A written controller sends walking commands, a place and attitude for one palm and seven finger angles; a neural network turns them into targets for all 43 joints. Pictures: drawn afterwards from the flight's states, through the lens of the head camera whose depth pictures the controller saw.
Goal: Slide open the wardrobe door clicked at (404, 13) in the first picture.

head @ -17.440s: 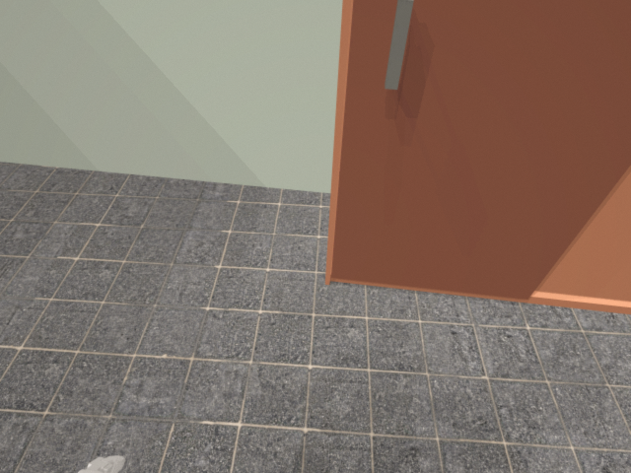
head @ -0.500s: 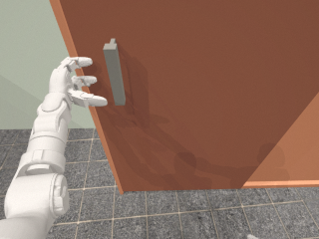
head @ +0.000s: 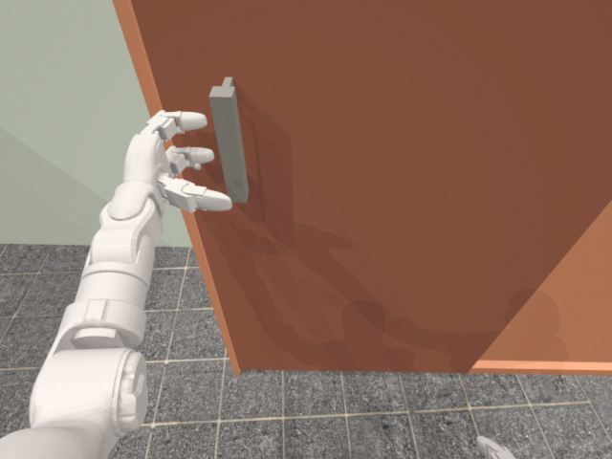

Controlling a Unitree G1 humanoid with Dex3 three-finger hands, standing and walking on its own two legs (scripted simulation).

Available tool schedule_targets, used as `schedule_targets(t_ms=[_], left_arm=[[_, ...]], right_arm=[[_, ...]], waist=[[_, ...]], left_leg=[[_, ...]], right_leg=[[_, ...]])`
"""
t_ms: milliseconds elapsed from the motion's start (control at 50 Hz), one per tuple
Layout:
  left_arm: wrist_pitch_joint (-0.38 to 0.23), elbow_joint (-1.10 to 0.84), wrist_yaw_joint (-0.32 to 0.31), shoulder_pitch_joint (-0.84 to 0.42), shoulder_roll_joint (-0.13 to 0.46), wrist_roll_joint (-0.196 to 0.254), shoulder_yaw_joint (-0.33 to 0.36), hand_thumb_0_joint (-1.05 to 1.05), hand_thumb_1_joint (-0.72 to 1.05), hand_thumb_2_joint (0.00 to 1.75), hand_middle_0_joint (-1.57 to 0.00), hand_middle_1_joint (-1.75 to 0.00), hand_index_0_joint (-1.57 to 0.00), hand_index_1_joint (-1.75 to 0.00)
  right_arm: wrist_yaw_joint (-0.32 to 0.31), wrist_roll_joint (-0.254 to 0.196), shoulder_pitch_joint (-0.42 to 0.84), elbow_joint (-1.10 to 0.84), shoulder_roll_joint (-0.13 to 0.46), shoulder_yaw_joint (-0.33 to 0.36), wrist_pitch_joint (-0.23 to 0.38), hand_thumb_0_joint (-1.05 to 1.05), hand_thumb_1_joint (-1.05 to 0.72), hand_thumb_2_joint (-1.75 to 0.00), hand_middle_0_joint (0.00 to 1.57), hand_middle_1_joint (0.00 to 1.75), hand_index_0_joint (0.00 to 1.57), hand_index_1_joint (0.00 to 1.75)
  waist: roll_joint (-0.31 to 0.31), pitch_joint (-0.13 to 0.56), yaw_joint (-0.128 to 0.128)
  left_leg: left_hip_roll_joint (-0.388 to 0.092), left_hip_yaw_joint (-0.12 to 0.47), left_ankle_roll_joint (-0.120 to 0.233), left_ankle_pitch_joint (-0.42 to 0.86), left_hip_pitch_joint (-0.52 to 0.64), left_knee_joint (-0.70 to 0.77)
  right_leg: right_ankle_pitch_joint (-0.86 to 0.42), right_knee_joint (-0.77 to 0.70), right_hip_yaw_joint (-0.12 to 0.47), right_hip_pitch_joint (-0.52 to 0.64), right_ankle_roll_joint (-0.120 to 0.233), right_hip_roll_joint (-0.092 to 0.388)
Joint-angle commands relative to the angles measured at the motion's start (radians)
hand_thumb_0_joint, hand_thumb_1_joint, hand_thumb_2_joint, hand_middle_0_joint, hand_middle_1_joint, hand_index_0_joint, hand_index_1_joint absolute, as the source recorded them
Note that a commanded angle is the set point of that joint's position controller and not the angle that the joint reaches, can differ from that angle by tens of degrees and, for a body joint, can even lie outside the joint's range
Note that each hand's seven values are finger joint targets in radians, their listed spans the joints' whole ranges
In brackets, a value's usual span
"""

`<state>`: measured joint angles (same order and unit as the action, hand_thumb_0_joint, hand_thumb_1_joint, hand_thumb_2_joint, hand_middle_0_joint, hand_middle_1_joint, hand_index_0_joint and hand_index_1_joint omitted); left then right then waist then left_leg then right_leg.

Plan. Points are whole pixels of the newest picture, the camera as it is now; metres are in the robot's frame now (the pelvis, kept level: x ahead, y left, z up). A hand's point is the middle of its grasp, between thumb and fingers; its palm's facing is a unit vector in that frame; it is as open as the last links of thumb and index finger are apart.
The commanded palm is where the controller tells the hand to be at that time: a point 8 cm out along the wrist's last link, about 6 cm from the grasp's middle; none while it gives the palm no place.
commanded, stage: feel for the door with the fingertips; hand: left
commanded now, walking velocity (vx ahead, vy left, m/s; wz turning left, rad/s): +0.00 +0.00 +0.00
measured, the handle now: (233, 142) +0.50 +0.12 +0.17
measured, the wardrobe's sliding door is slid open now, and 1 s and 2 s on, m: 0.00 0.00 0.00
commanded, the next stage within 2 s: slide the fingers in behind the handle in 0.52 s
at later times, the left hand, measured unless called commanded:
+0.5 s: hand (212, 158) +0.45 +0.14 +0.18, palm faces +0.06 -1.00 +0.01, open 14.0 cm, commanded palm +0.44 +0.19 +0.17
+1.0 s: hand (207, 156) +0.45 +0.15 +0.18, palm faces +0.05 -1.00 +0.02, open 14.0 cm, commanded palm +0.43 +0.19 +0.17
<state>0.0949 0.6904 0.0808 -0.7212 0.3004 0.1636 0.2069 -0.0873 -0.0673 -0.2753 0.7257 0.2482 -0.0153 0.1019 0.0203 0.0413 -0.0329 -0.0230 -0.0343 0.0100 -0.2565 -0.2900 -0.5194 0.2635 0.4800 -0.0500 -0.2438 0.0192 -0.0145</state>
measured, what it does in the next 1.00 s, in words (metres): stands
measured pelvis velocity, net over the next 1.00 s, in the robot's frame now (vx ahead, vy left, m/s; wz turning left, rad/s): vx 0.00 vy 0.00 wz -0.01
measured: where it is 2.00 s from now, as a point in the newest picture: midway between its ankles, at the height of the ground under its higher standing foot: outside the picture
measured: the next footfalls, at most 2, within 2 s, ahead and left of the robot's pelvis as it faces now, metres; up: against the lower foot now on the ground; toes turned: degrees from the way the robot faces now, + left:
none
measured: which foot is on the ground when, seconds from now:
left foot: down 0.00-1.00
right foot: down 0.00-1.00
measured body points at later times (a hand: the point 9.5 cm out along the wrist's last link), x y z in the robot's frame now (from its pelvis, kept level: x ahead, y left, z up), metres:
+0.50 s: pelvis +0.00 +0.00 +0.00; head +0.01 -0.01 +0.45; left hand +0.45 +0.20 +0.18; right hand +0.07 -0.27 -0.12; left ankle +0.01 +0.11 -0.74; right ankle -0.01 -0.11 -0.74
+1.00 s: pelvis +0.00 +0.00 +0.00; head +0.00 +0.00 +0.45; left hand +0.45 +0.20 +0.18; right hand +0.07 -0.26 -0.12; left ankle +0.01 +0.11 -0.74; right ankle -0.01 -0.11 -0.74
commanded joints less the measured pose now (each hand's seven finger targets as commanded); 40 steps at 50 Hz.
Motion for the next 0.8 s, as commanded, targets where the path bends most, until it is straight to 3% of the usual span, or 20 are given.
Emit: schedule_targets(t_ms=[0,60,120,160,200,220,240,280,340,380,420,440,500,560,600,660,780], left_arm=[[-0.054,-0.182,-0.02,-0.577,0.151,-0.002,0.007,0.0,-0.5,0.3,-0.3,-1.2,-0.3,-1.2],[-0.06,-0.164,-0.033,-0.534,0.221,-0.004,0.076,0.0,-0.5,0.3,-0.3,-1.2,-0.3,-1.2],[-0.083,-0.144,-0.041,-0.591,0.188,-0.017,0.045,0.0,-0.5,0.3,-0.3,-1.2,-0.3,-1.2],[-0.103,-0.145,-0.048,-0.588,0.246,-0.024,0.089,0.0,-0.5,0.3,-0.3,-1.2,-0.3,-1.2],[-0.116,-0.137,-0.042,-0.566,0.213,-0.022,0.072,0.0,-0.5,0.3,-0.3,-1.2,-0.3,-1.2],[-0.12,-0.153,-0.037,-0.575,0.199,-0.021,0.057,0.0,-0.5,0.3,-0.3,-1.2,-0.3,-1.2],[-0.122,-0.131,-0.038,-0.542,0.242,-0.023,0.097,0.0,-0.5,0.3,-0.3,-1.2,-0.3,-1.2],[-0.117,-0.147,-0.025,-0.554,0.181,-0.022,0.042,0.0,-0.5,0.3,-0.3,-1.2,-0.3,-1.2],[-0.099,-0.125,-0.019,-0.527,0.202,-0.02,0.058,0.0,-0.5,0.3,-0.3,-1.2,-0.3,-1.2],[-0.089,-0.125,-0.02,-0.593,0.172,-0.017,0.027,0.0,-0.5,0.3,-0.3,-1.2,-0.3,-1.2],[-0.087,-0.101,-0.025,-0.618,0.185,-0.013,0.04,0.0,-0.5,0.3,-0.3,-1.2,-0.3,-1.2],[-0.095,-0.104,-0.032,-0.634,0.227,-0.018,0.069,0.0,-0.5,0.3,-0.3,-1.2,-0.3,-1.2],[-0.125,-0.096,-0.042,-0.683,0.23,-0.026,0.068,0.0,-0.5,0.3,-0.3,-1.2,-0.3,-1.2],[-0.156,-0.089,-0.044,-0.679,0.252,-0.037,0.081,0.0,-0.5,0.3,-0.3,-1.2,-0.3,-1.2],[-0.169,-0.083,-0.038,-0.698,0.237,-0.037,0.065,0.0,-0.5,0.3,-0.3,-1.2,-0.3,-1.2],[-0.175,-0.058,-0.027,-0.648,0.278,-0.028,0.104,0.0,-0.5,0.3,-0.3,-1.2,-0.3,-1.2],[-0.171,-0.053,-0.016,-0.653,0.221,-0.028,0.048,0.0,-0.5,0.3,-0.3,-1.2,-0.3,-1.2]], right_arm=[[-0.009,0.002,0.028,-0.102,0.136,0.042,0.042,0.0,-0.9,-0.9,0.2,0.3,0.2,0.3],[-0.008,0.007,0.027,-0.108,0.141,0.04,0.038,0.0,-0.9,-0.9,0.2,0.3,0.2,0.3],[-0.006,0.011,0.017,-0.104,0.131,0.038,0.039,0.0,-0.9,-0.9,0.2,0.3,0.2,0.3],[-0.005,0.014,0.009,-0.105,0.141,0.041,0.037,0.0,-0.9,-0.9,0.2,0.3,0.2,0.3],[-0.003,0.013,0.006,-0.109,0.134,0.043,0.04,0.0,-0.9,-0.9,0.2,0.3,0.2,0.3],[-0.001,0.013,0.003,-0.111,0.134,0.044,0.043,0.0,-0.9,-0.9,0.2,0.3,0.2,0.3],[-0.002,0.014,-0.007,-0.109,0.141,0.048,0.04,0.0,-0.9,-0.9,0.2,0.3,0.2,0.3],[0.002,0.009,-0.005,-0.111,0.134,0.05,0.041,0.0,-0.9,-0.9,0.2,0.3,0.2,0.3],[-0.001,0.008,-0.011,-0.108,0.144,0.051,0.033,0.0,-0.9,-0.9,0.2,0.3,0.2,0.3],[-0.001,0.004,-0.012,-0.099,0.139,0.051,0.035,0.0,-0.9,-0.9,0.2,0.3,0.2,0.3],[-0.002,0.006,-0.018,-0.09,0.143,0.051,0.036,0.0,-0.9,-0.9,0.2,0.3,0.2,0.3],[-0.005,0.01,-0.022,-0.085,0.149,0.053,0.034,0.0,-0.9,-0.9,0.2,0.3,0.2,0.3],[-0.004,0.014,-0.031,-0.076,0.141,0.05,0.042,0.0,-0.9,-0.9,0.2,0.3,0.2,0.3],[0.0,0.018,-0.044,-0.075,0.145,0.054,0.047,0.0,-0.9,-0.9,0.2,0.3,0.2,0.3],[0.001,0.017,-0.046,-0.071,0.142,0.054,0.05,0.0,-0.9,-0.9,0.2,0.3,0.2,0.3],[0.002,0.015,-0.045,-0.076,0.149,0.054,0.049,0.0,-0.9,-0.9,0.2,0.3,0.2,0.3],[0.004,0.008,-0.037,-0.084,0.146,0.052,0.053,0.0,-0.9,-0.9,0.2,0.3,0.2,0.3]], waist=[[-0.004,0.252,-0.036],[-0.02,0.29,-0.009],[-0.03,0.277,-0.027],[-0.037,0.303,-0.021],[-0.051,0.318,-0.017],[-0.03,0.332,-0.019],[-0.046,0.338,-0.009],[-0.027,0.329,-0.022],[-0.021,0.302,-0.017],[-0.026,0.268,-0.04],[-0.044,0.246,-0.044],[-0.049,0.258,-0.039],[-0.008,0.287,-0.042],[-0.01,0.336,-0.037],[0.002,0.344,-0.048],[-0.015,0.353,-0.031],[0.012,0.297,-0.048]], left_leg=[[0.017,0.04,0.017,0.181,0.156,0.046],[0.019,0.035,0.018,0.209,0.141,0.046],[0.019,0.031,0.018,0.205,0.135,0.041],[0.017,0.028,0.021,0.223,0.135,0.041],[0.019,0.023,0.021,0.242,0.136,0.036],[0.02,0.019,0.021,0.256,0.142,0.034],[0.02,0.022,0.021,0.266,0.141,0.033],[0.018,0.019,0.021,0.284,0.154,0.031],[0.02,0.019,0.021,0.265,0.139,0.036],[0.018,0.021,0.024,0.234,0.136,0.038],[0.019,0.024,0.025,0.198,0.119,0.04],[0.019,0.027,0.025,0.198,0.124,0.041],[0.02,0.027,0.024,0.205,0.13,0.036],[0.021,0.029,0.023,0.226,0.136,0.031],[0.022,0.024,0.024,0.236,0.146,0.022],[0.022,0.025,0.024,0.229,0.13,0.029],[0.017,0.028,0.022,0.2,0.129,0.033]], right_leg=[[-0.208,-0.066,0.028,-0.021,0.001,-0.01],[-0.25,-0.056,0.033,0.028,0.002,-0.005],[-0.256,-0.051,0.034,0.012,-0.001,-0.007],[-0.279,-0.046,0.038,0.033,-0.003,-0.004],[-0.315,-0.04,0.04,0.048,-0.002,-0.007],[-0.34,-0.036,0.043,0.054,-0.003,-0.007],[-0.345,-0.032,0.04,0.07,-0.001,-0.009],[-0.364,-0.032,0.036,0.056,-0.001,-0.01],[-0.343,-0.041,0.034,0.055,-0.001,-0.011],[-0.308,-0.054,0.035,0.016,-0.004,-0.011],[-0.269,-0.065,0.04,-0.003,-0.006,-0.012],[-0.262,-0.064,0.038,0.009,-0.005,-0.011],[-0.266,-0.055,0.042,0.004,-0.001,-0.01],[-0.292,-0.042,0.045,0.022,-0.001,-0.01],[-0.309,-0.04,0.045,0.017,-0.002,-0.012],[-0.31,-0.038,0.044,0.04,0.0,-0.012],[-0.259,-0.047,0.038,-0.006,0.0,-0.016]])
